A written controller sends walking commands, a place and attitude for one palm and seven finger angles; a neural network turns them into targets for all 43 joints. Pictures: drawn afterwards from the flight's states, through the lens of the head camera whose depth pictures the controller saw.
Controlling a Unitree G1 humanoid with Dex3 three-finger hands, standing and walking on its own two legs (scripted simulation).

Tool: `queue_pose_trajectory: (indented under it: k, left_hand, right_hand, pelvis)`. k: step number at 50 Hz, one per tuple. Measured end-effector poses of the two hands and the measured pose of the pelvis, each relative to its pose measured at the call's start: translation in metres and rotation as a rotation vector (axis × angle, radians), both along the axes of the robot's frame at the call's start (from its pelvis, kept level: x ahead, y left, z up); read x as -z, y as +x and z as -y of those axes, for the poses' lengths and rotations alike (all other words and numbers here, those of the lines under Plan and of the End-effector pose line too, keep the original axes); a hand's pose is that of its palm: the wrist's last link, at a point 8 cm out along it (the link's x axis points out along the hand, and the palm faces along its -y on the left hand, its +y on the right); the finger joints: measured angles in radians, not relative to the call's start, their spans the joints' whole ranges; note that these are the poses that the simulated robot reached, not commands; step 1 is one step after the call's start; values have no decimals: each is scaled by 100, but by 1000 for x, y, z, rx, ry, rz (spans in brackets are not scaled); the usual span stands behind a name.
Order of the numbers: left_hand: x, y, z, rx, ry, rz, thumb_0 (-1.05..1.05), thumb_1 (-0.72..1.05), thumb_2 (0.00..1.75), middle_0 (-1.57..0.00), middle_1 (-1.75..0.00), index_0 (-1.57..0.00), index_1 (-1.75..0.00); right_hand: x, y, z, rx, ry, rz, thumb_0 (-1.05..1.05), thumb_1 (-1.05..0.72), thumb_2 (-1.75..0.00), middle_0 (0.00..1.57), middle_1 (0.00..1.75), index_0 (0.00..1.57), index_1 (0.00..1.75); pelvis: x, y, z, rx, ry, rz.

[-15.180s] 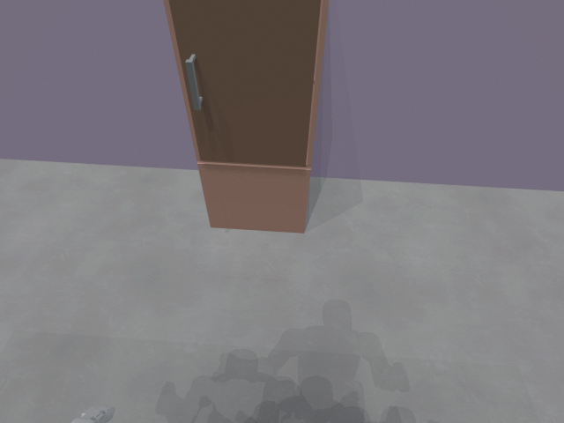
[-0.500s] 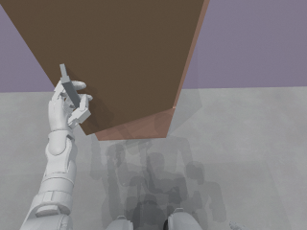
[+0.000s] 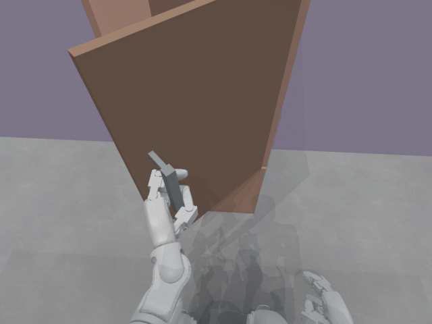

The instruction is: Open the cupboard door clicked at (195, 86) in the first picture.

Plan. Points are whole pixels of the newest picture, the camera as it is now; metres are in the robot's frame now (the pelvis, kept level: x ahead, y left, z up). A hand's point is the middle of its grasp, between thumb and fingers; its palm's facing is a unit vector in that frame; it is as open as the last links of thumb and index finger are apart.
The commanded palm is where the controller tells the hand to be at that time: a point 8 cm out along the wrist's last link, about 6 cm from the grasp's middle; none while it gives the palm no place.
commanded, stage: open thumb and fingers to let go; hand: left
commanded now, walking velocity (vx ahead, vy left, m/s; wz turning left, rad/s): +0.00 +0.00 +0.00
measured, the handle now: (167, 185) +0.36 +0.11 +0.04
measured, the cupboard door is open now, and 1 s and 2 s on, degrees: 45 45 47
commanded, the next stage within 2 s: slide the hand sideways off the handle in 0.82 s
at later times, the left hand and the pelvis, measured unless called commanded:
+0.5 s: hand (191, 199) +0.33 +0.06 +0.04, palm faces +0.39 -0.92 -0.02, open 12.2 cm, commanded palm +0.28 +0.11 +0.03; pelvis -0.01 -0.02 +0.00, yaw +1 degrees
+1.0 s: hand (189, 208) +0.32 +0.07 +0.03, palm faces +0.21 -0.98 -0.07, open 15.0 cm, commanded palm +0.28 +0.11 +0.03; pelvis -0.01 +0.00 -0.01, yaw +1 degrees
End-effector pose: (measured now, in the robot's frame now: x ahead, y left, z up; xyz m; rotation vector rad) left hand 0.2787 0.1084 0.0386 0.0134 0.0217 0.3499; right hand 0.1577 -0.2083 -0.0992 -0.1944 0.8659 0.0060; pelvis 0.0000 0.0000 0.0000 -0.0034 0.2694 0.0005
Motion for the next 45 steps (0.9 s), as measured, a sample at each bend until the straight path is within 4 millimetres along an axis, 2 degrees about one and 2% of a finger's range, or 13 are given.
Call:
queue_pose_trajectory:
  k: [6,11,24,28,32,36,45]
  left_hand:
    - [1,4,3,-47,27,15,2,71,78,-38,-134,-38,-134]
    - [0,12,0,-69,28,21,2,57,74,-37,-132,-37,-132]
    - [-2,12,2,-53,10,16,1,-17,44,-32,-124,-32,-123]
    - [-1,13,1,-47,13,16,0,-34,37,-30,-118,-30,-117]
    - [0,12,1,-35,10,22,0,-43,33,-28,-106,-28,-105]
    - [0,12,1,-19,5,24,-1,-47,31,-28,-91,-27,-91]
    - [0,10,-2,5,9,24,-1,-50,30,-40,-65,-36,-70]
  right_hand:
    - [5,0,16,-6,-30,12,1,-91,-90,20,30,20,30]
    - [11,-7,27,7,-37,-2,1,-91,-90,20,30,20,30]
    - [14,-28,42,40,-38,-53,1,-91,-90,20,30,20,30]
    - [13,-29,42,44,-44,-56,1,-91,-90,20,30,20,30]
    - [12,-27,38,45,-47,-52,1,-91,-90,20,30,20,30]
    - [10,-23,32,41,-43,-41,1,-91,-90,20,30,20,30]
    - [9,-13,11,12,-26,-17,1,-91,-90,20,30,20,30]
  pelvis:
    - [4,-9,12,-13,12,8]
    - [5,-13,20,-16,19,3]
    - [1,-11,25,-14,27,2]
    - [1,-11,23,-12,26,1]
    - [1,-11,19,-10,22,-1]
    - [2,-10,15,-8,18,-1]
    - [3,-10,3,-7,9,0]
